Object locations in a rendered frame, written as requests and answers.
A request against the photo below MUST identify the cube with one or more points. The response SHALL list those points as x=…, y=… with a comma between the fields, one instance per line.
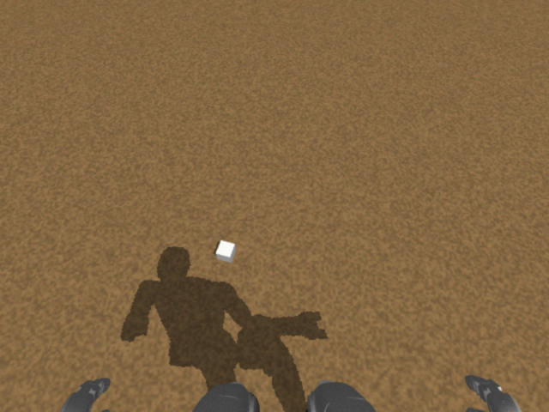
x=226, y=251

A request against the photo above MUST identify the left robot hand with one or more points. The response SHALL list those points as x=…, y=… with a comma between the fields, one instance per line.
x=88, y=392

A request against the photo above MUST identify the right robot hand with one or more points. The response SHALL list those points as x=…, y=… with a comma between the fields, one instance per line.
x=491, y=393

